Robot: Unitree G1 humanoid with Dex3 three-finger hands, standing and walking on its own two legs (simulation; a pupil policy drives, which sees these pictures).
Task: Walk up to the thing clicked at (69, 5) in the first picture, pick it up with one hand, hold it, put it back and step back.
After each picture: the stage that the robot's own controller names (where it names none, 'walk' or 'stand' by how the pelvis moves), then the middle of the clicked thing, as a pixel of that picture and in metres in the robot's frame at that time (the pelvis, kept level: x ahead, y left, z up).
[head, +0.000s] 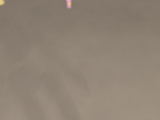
stand; (68, 3) +2.37 +0.22 -0.72
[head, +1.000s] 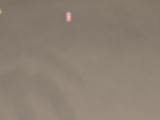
walk; (68, 16) +2.23 +0.19 -0.71
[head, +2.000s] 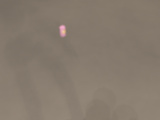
walk; (62, 31) +1.57 +0.23 -0.71
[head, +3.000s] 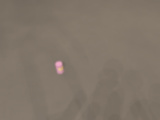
walk; (59, 67) +1.05 +0.25 -0.71
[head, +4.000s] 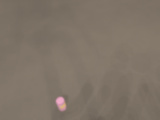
walk; (61, 104) +0.66 +0.27 -0.70
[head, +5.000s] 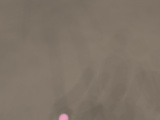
walk; out of the picture +0.45 +0.20 -0.69
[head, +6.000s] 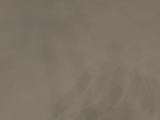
stand; out of the picture +0.38 +0.20 -0.72
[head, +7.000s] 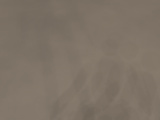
stand; out of the picture +0.36 +0.21 -0.72
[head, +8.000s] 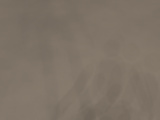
stand; out of the picture +0.38 +0.22 -0.73
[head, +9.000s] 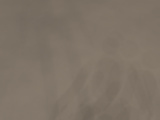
stand; out of the picture +0.36 +0.22 -0.73
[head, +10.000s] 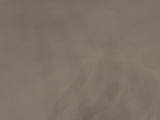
go down; out of the picture +0.36 +0.22 -0.73
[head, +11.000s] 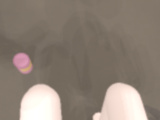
go down; (23, 63) +0.45 +0.25 -0.33
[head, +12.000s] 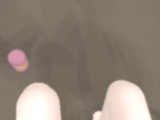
approach; (19, 61) +0.44 +0.26 -0.30
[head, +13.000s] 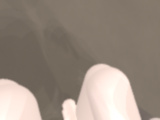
close in; out of the picture +0.43 +0.30 -0.22
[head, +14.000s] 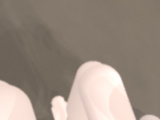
close; out of the picture +0.42 +0.31 -0.22
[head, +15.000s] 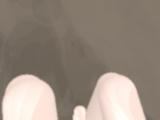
lift; out of the picture +0.36 +0.29 -0.16
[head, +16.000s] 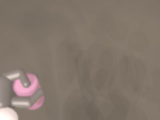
lift; (30, 92) +0.32 +0.19 +0.01
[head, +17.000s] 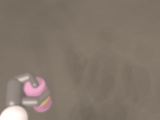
hold; (38, 95) +0.33 +0.17 +0.00
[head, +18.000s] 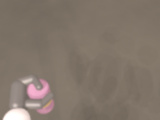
hold; (41, 97) +0.32 +0.16 +0.00
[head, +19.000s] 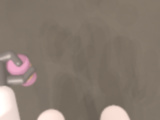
crouch; (22, 71) +0.41 +0.21 -0.07
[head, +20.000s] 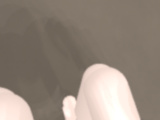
lower; out of the picture +0.43 +0.29 -0.21
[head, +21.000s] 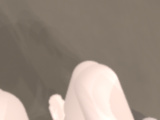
lower; out of the picture +0.42 +0.31 -0.23
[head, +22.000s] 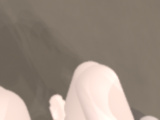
lower; out of the picture +0.42 +0.31 -0.23
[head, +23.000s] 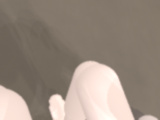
lower; out of the picture +0.42 +0.31 -0.23
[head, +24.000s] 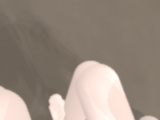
rest; out of the picture +0.42 +0.31 -0.23
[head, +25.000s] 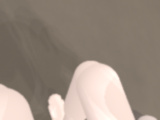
withdraw; out of the picture +0.42 +0.30 -0.23
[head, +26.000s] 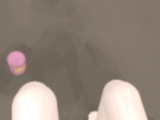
walk; (17, 63) +0.44 +0.25 -0.29
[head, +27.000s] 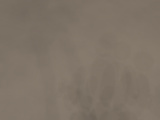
stand; out of the picture +0.37 +0.19 -0.65
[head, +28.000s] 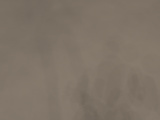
stand; out of the picture +0.40 +0.20 -0.67
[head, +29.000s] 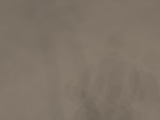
stand; out of the picture +0.39 +0.20 -0.67
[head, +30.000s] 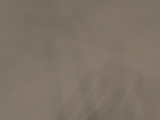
walk; out of the picture +0.40 +0.19 -0.72
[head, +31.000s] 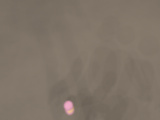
walk; (69, 107) +0.50 +0.16 -0.71
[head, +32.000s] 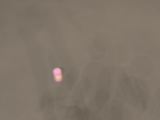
walk; (57, 74) +0.81 +0.22 -0.70
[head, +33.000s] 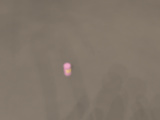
stand; (67, 69) +1.02 +0.19 -0.71
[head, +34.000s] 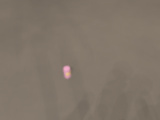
stand; (67, 72) +1.01 +0.19 -0.73
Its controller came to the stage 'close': yes
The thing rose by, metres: 0.71
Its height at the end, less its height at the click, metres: +0.00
